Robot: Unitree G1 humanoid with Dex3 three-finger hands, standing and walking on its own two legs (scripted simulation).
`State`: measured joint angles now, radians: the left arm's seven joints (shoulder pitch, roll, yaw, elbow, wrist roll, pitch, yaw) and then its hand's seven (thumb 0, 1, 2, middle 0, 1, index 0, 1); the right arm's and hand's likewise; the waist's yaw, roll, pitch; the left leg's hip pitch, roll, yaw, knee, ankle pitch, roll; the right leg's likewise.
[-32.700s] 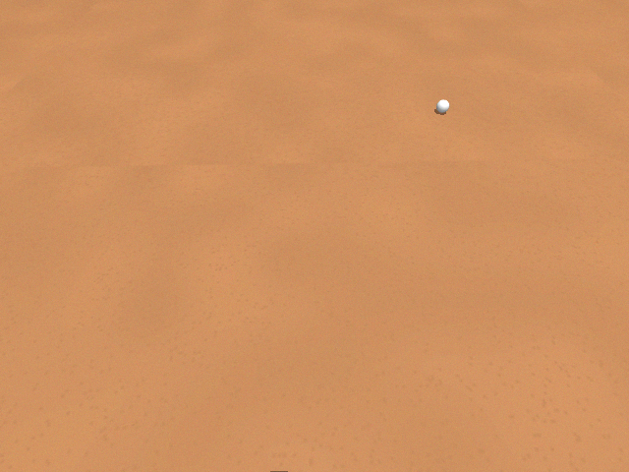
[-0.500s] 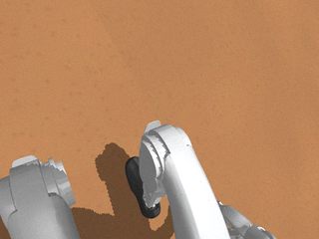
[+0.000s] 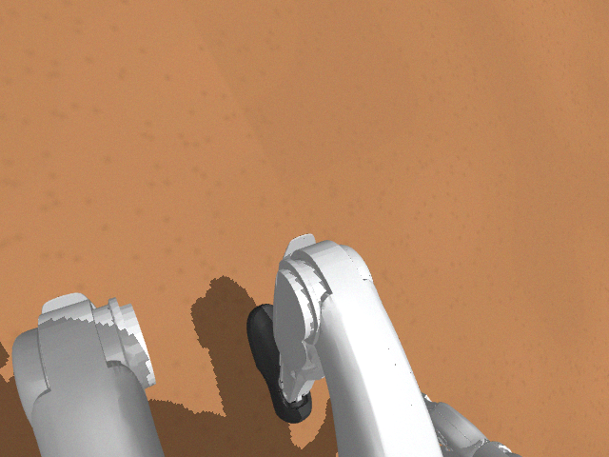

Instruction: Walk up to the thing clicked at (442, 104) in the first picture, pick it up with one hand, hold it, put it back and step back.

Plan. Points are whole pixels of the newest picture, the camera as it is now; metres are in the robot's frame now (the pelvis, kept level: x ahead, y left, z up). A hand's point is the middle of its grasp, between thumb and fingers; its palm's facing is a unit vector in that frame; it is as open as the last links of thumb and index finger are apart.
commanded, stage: withdraw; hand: left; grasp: from above
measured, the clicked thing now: out of the picture +0.44 +0.35 -0.27
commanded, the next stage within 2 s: home in 0.68 s
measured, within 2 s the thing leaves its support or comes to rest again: neither
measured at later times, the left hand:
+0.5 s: hand out of the picture +0.41 +0.36 -0.06, palm faces -0.49 -0.12 -0.86, open 14.0 cm
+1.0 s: hand out of the picture +0.43 +0.36 -0.10, palm faces -0.31 -0.14 -0.94, open 12.9 cm
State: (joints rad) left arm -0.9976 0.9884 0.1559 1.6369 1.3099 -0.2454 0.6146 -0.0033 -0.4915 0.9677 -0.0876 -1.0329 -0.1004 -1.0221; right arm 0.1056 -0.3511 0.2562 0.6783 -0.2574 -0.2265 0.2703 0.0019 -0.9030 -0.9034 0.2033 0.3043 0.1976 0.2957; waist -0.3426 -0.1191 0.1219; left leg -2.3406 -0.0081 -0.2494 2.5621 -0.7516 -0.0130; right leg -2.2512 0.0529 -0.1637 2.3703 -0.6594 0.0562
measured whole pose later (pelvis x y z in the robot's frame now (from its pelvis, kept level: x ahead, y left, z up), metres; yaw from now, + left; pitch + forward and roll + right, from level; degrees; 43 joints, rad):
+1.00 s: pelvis -0.01 +0.00 +0.04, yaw +6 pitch +36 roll -9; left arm -0.91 0.75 0.14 1.30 1.18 -0.16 0.36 0.00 -0.25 0.91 -0.20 -0.76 -0.19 -0.77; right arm 0.21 -0.25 0.06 0.70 -0.11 -0.03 0.14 0.00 -0.89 -0.90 0.20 0.30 0.20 0.29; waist -0.23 0.03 -0.10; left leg -2.31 -0.02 -0.12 2.37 -0.69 0.01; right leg -2.25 0.01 -0.06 2.27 -0.66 0.05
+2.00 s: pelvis +0.07 +0.01 +0.39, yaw +14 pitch +15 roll -3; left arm 0.40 0.24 0.06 -0.05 -0.07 0.44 0.08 0.01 0.90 0.90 -0.21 -0.30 -0.21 -0.30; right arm 0.30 -0.21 0.06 0.52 0.04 -0.15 -0.17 0.01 -0.90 -0.90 0.20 0.30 0.20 0.30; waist -0.07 0.05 -0.18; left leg -0.87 0.02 -0.07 1.14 -0.53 -0.01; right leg -0.82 0.01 -0.04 1.05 -0.49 0.02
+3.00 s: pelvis +0.08 +0.00 +0.41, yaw +14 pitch +10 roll -2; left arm 0.50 0.22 0.03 -0.11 -0.05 0.45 0.02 0.01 0.90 0.90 -0.21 -0.30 -0.21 -0.30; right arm 0.30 -0.23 0.03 0.54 0.01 -0.24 -0.18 0.02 -0.90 -0.90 0.21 0.30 0.20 0.30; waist -0.04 0.05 -0.17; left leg -0.68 0.02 -0.07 1.01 -0.50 -0.02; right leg -0.65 0.01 -0.04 0.96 -0.48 0.00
